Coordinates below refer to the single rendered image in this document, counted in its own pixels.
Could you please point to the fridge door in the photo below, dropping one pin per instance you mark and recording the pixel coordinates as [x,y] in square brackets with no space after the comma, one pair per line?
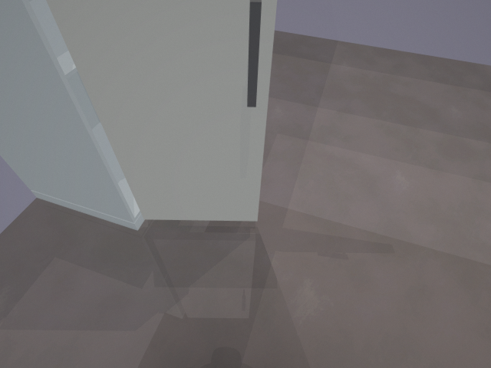
[168,80]

